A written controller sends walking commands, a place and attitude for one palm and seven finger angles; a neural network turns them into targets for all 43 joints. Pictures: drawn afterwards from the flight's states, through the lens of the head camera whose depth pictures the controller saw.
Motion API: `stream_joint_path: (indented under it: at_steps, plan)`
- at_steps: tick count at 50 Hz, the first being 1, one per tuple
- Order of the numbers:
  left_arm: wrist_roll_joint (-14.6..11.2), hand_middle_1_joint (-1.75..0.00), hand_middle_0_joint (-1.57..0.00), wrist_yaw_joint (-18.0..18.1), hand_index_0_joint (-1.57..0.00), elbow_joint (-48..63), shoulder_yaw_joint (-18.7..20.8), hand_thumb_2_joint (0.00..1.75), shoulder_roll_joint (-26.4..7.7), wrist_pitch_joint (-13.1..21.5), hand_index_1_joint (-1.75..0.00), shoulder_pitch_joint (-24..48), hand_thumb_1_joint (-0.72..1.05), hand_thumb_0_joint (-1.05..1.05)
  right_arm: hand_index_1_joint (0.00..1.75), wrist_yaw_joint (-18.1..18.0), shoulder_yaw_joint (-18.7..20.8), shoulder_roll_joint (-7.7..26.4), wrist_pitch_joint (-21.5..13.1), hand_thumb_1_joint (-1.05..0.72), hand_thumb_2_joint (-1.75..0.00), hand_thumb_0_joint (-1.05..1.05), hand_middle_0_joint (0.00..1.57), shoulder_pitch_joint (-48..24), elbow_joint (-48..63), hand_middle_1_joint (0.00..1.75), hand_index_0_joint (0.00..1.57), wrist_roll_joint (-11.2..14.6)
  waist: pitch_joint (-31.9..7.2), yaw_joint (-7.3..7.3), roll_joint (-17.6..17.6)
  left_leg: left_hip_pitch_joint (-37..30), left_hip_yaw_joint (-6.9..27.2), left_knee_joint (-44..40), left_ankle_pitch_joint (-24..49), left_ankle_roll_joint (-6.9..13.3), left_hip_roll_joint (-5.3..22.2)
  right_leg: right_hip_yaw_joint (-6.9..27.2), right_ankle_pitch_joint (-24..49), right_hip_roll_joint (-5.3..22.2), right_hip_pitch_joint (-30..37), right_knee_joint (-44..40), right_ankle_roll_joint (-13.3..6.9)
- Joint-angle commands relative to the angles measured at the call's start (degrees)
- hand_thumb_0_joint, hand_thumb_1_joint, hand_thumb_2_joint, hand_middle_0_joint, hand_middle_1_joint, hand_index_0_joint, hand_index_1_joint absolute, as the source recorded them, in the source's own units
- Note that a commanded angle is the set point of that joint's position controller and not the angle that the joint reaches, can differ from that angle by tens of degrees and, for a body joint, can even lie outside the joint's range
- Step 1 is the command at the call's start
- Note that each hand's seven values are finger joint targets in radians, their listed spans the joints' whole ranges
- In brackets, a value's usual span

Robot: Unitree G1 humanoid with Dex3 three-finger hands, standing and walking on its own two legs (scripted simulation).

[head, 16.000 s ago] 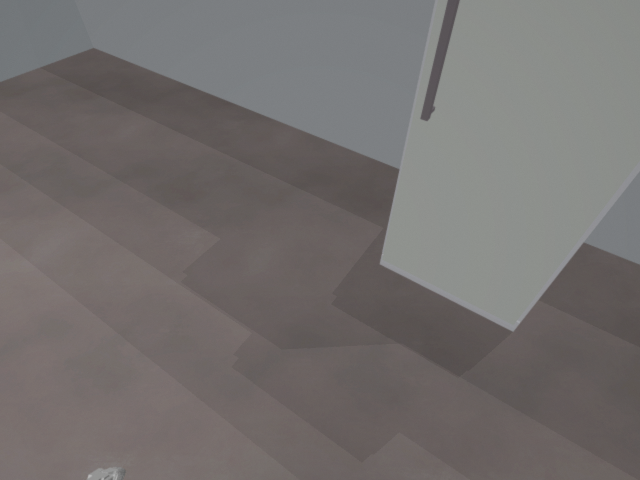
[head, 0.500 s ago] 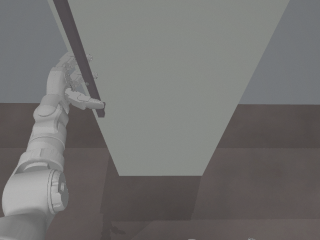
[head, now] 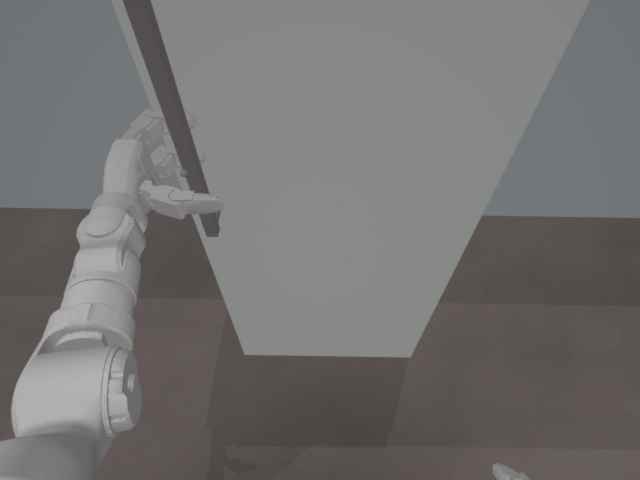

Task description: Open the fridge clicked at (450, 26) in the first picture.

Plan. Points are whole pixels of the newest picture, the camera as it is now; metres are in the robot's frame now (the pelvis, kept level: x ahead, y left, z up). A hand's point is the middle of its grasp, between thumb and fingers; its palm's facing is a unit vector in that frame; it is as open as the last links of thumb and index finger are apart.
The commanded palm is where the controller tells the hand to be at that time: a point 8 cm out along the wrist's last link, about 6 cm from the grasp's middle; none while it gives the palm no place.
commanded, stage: grip the handle and tug to test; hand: left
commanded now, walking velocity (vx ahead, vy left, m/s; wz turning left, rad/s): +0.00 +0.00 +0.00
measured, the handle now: (187, 135) +0.51 +0.18 +0.16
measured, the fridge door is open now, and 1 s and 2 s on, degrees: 0 0 12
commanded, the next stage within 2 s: pull the door a little, standing still in 1.20 s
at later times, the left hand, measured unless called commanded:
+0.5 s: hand (191, 169) +0.46 +0.16 +0.15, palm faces -0.03 -1.00 -0.01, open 6.2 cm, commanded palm +0.43 +0.22 +0.14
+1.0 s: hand (199, 170) +0.46 +0.16 +0.14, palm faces -0.02 -1.00 +0.00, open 5.4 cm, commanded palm +0.41 +0.22 +0.14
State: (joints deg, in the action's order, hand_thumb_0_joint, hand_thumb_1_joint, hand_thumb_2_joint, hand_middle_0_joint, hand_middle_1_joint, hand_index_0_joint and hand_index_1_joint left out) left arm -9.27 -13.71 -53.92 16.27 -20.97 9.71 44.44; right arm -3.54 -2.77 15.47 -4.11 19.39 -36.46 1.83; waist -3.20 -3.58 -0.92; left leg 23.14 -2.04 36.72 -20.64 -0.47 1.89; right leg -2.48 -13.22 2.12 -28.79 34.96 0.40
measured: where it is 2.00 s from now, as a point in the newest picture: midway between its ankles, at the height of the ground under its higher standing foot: outside the picture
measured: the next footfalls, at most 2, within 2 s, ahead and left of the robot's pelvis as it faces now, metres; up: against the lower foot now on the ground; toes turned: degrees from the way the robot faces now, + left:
none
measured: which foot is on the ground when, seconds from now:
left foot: down 0.00-1.00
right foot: down 0.00-1.00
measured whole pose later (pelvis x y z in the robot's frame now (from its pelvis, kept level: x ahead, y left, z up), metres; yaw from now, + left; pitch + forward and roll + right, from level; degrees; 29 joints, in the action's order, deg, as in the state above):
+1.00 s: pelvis +0.01 -0.01 +0.00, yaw -2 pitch +7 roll +0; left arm -9.0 -12.3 -49.1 18.8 -20.5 8.5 40.3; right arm -3.3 -2.3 15.6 -2.8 20.0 -35.1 1.9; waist -3.1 -4.7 -1.4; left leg 21.0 -3.8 34.6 -20.4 -0.9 2.8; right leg -0.8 -12.8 0.9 -27.9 33.9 0.0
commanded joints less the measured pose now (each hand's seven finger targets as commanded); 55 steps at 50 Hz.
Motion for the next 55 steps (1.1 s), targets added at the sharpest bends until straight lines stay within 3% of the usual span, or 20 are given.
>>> stream_joint_path:
  at_steps: [1, 5, 8, 10, 13, 19, 21, 23, 26, 28, 30, 35, 37, 40, 42, 43, 44, 46, 49, 55]
  plan:
    - [-0.6, -1.28, -0.36, 0.5, -0.36, 13.3, 2.3, 0.54, -13.5, 4.3, -1.28, 29.0, 0.06, 0.00, 0.30, -0.7, 3.3, 8.4, -2.4, -0.90, -0.90, 0.00, 0.20, 2.0, 6.2, 0.30, 0.20, 0.1, -19.2, -0.60, -0.9, -1.6, 0.8, -5.6, 12.4, 1.6, -1.8, 0.9, 13.0, -1.9, 14.5, -2.3, -1.6]
    - [-0.5, -1.31, -0.38, 0.4, -0.38, 13.6, 3.1, 0.62, -14.1, 4.9, -1.31, 26.6, 0.25, 0.00, 0.30, -0.7, 3.3, 8.4, -2.3, -0.90, -0.90, 0.00, 0.20, 2.4, 6.4, 0.30, 0.20, 0.0, -21.0, 0.28, -0.8, -2.1, 0.8, -5.3, 16.1, 1.4, -1.6, 0.8, 16.5, -2.0, 16.6, -1.5, -1.9]
    - [-0.8, -1.33, -0.40, 0.2, -0.40, 14.1, 0.5, 0.68, -10.6, 4.3, -1.33, 27.4, 0.39, 0.00, 0.30, -0.4, 3.3, 8.0, -2.4, -0.90, -0.90, 0.00, 0.20, 2.1, 6.1, 0.30, 0.20, 0.1, -19.2, -0.64, -1.7, -2.8, 0.7, -5.3, 15.8, 1.3, -1.5, 0.6, 16.4, -2.1, 14.7, -1.9, -1.8]
    - [-0.9, -1.34, -0.41, 0.5, -0.41, 13.1, 2.9, 0.72, -13.2, 4.1, -1.34, 25.6, 0.48, 0.00, 0.30, -0.6, 3.5, 8.6, -2.3, -0.90, -0.90, 0.00, 0.20, 2.4, 6.1, 0.30, 0.20, 0.0, -19.4, 0.06, 0.2, -2.1, 0.8, -5.6, 15.8, 1.5, -1.5, 0.5, 16.0, -2.1, 15.9, -2.0, -1.9]
    - [-0.6, -1.36, -0.42, 0.4, -0.42, 14.1, 0.9, 0.78, -11.2, 3.7, -1.36, 26.4, 0.62, 0.00, 0.30, -0.4, 3.4, 8.2, -2.2, -0.90, -0.90, 0.00, 0.20, 2.1, 6.2, 0.30, 0.20, 0.2, -18.9, -0.31, -1.4, -2.0, 0.6, -5.7, 15.1, 1.4, -1.7, 0.7, 16.0, -2.0, 15.5, -2.1, -1.9]
    - [-0.3, -1.40, -0.45, 0.8, -0.45, 13.8, 0.0, 0.90, -10.3, 3.7, -1.40, 28.1, 0.90, 0.00, 0.30, -0.4, 3.6, 8.2, -2.3, -0.90, -0.90, 0.00, 0.20, 2.6, 5.6, 0.30, 0.20, 0.0, -18.6, -0.98, -0.4, -2.2, 0.6, -5.6, 14.1, 1.5, -1.6, 0.7, 15.1, -2.0, 14.6, -2.5, -1.7]
    - [-0.2, -1.40, -0.45, 0.8, -0.45, 12.0, 1.8, 0.90, -12.5, 3.7, -1.40, 27.3, 0.90, 0.00, 0.30, -0.6, 3.6, 8.5, -2.1, -0.90, -0.90, 0.00, 0.20, 3.0, 5.3, 0.30, 0.20, 0.0, -18.6, -0.83, 0.9, -1.3, 0.7, -5.6, 13.7, 1.7, -1.6, 0.8, 14.8, -2.0, 15.2, -2.5, -1.6]
    - [-0.4, -1.40, -0.45, 0.6, -0.45, 13.0, 0.9, 0.90, -10.8, 3.8, -1.40, 28.0, 0.90, 0.00, 0.30, -0.4, 3.6, 8.1, -2.3, -0.90, -0.90, 0.00, 0.20, 2.8, 5.6, 0.30, 0.20, 0.0, -19.5, -0.62, -1.1, -2.2, 0.6, -5.5, 14.8, 1.5, -1.8, 0.7, 15.8, -2.0, 15.1, -2.1, -1.8]
    - [-0.4, -1.40, -0.45, 1.0, -0.45, 11.3, 3.3, 0.90, -13.9, 3.5, -1.40, 27.4, 0.90, 0.00, 0.30, -0.6, 3.4, 8.4, -1.8, -0.90, -0.90, 0.00, 0.20, 3.0, 5.4, 0.30, 0.20, -0.1, -18.6, -0.55, 0.9, -0.4, 0.5, -5.6, 14.1, 1.6, -1.7, 0.9, 15.7, -1.9, 15.9, -2.2, -1.6]
    - [0.0, -1.40, -0.45, 1.2, -0.45, 11.1, 3.0, 0.90, -13.6, 3.6, -1.40, 28.3, 0.90, 0.00, 0.30, -0.5, 3.4, 8.2, -1.8, -0.90, -0.90, 0.00, 0.20, 2.8, 5.6, 0.30, 0.20, -0.1, -18.0, -0.62, 0.6, 0.1, 0.3, -5.6, 12.6, 1.7, -1.9, 1.1, 14.5, -1.8, 15.5, -2.5, -1.4]
    - [0.3, -1.40, -0.45, 1.8, -0.45, 11.7, 5.2, 0.90, -16.2, 4.3, -1.40, 27.3, 0.90, 0.00, 0.30, -0.5, 3.5, 8.4, -1.6, -0.90, -0.90, 0.00, 0.20, 3.1, 5.9, 0.30, 0.20, -0.3, -20.0, 0.32, 0.5, 0.0, 0.3, -5.5, 13.7, 1.7, -1.9, 1.3, 15.3, -1.8, 17.3, -2.0, -1.6]
    - [0.0, -1.40, -0.45, 1.8, -0.45, 12.3, 5.3, 0.90, -15.8, 4.5, -1.40, 25.0, 0.90, 0.00, 0.30, -0.4, 3.4, 8.2, -1.4, -0.90, -0.90, 0.00, 0.20, 2.6, 6.6, 0.30, 0.20, -0.2, -19.6, 0.70, 1.4, 0.6, 0.0, -5.8, 14.2, 1.7, -1.8, 1.3, 16.6, -1.9, 18.6, -2.0, -1.6]
    - [0.2, -1.40, -0.45, 1.6, -0.45, 12.9, 5.2, 0.90, -16.4, 4.6, -1.40, 26.4, 0.90, 0.00, 0.30, -0.4, 3.3, 8.2, -1.4, -0.90, -0.90, 0.00, 0.20, 2.1, 6.7, 0.30, 0.20, 0.0, -18.7, 0.23, -0.3, 0.6, -0.3, -5.9, 13.1, 1.7, -1.8, 1.7, 15.9, -1.8, 17.8, -2.3, -1.5]
    - [-0.1, -1.40, -0.45, 1.4, -0.45, 13.8, 6.1, 0.90, -16.7, 4.7, -1.40, 24.1, 0.90, 0.00, 0.30, -0.5, 3.5, 8.3, -1.3, -0.90, -0.90, 0.00, 0.20, 2.2, 7.2, 0.30, 0.20, -0.1, -20.6, 0.99, 1.1, 0.0, -0.4, -5.9, 14.6, 1.8, -1.8, 1.6, 17.3, -1.8, 19.6, -2.1, -1.6]
    - [-0.4, -1.40, -0.45, 1.1, -0.45, 15.9, 7.4, 0.90, -17.6, 4.6, -1.40, 20.7, 0.90, 0.00, 0.30, -0.5, 3.5, 8.1, -1.2, -0.90, -0.90, 0.00, 0.20, 1.5, 7.9, 0.30, 0.20, 0.0, -22.3, 2.13, -0.4, -0.1, -0.8, -5.9, 16.0, 1.7, -1.8, 2.0, 19.4, -1.8, 21.4, -1.8, -1.6]
    - [-0.5, -1.40, -0.45, 0.9, -0.45, 16.7, 5.5, 0.90, -15.5, 4.4, -1.40, 21.3, 0.90, 0.00, 0.30, -0.4, 3.4, 7.9, -1.3, -0.90, -0.90, 0.00, 0.20, 1.1, 7.9, 0.30, 0.20, 0.1, -21.4, 1.55, -0.4, -0.5, -0.9, -6.1, 16.0, 1.7, -1.8, 1.8, 19.5, -1.9, 21.0, -2.0, -1.6]
    - [-0.7, -1.40, -0.45, 0.9, -0.45, 16.5, 6.4, 0.90, -15.9, 4.1, -1.40, 19.1, 0.90, 0.00, 0.30, -0.4, 3.5, 8.0, -1.3, -0.90, -0.90, 0.00, 0.20, 1.0, 8.2, 0.30, 0.20, 0.2, -20.6, 2.20, 0.3, 0.0, -0.9, -6.2, 15.7, 1.7, -1.7, 1.7, 19.2, -1.9, 21.1, -2.1, -1.7]
    - [-0.8, -1.40, -0.45, 0.9, -0.45, 16.9, 5.4, 0.90, -15.1, 3.8, -1.40, 18.3, 0.90, 0.00, 0.30, -0.5, 3.4, 8.1, -1.2, -0.90, -0.90, 0.00, 0.20, 0.8, 8.2, 0.30, 0.20, 0.4, -18.8, 1.71, -0.2, -0.3, -0.8, -6.7, 15.0, 1.7, -1.5, 1.5, 17.7, -1.9, 19.6, -2.6, -1.6]
    - [-1.2, -1.40, -0.45, 1.1, -0.45, 20.3, 7.2, 0.90, -16.1, 3.3, -1.40, 14.3, 0.90, 0.00, 0.30, -0.3, 3.8, 8.1, -1.2, -0.90, -0.90, 0.00, 0.20, 0.5, 8.9, 0.30, 0.20, 0.3, -21.2, 3.06, 0.8, -0.8, -1.2, -7.0, 16.1, 1.7, -1.5, 1.7, 19.1, -2.0, 22.3, -2.5, -1.7]
    - [-2.1, -1.40, -0.45, 1.1, -0.45, 28.0, 7.0, 0.90, -13.8, 1.3, -1.40, 5.8, 0.90, 0.00, 0.30, -0.1, 4.1, 7.8, -1.1, -0.90, -0.90, 0.00, 0.20, -0.9, 10.2, 0.30, 0.20, 0.4, -22.3, 4.55, -0.4, -3.9, -1.9, -7.1, 24.1, 1.7, -1.2, 1.4, 26.6, -1.8, 25.3, -2.2, -2.0]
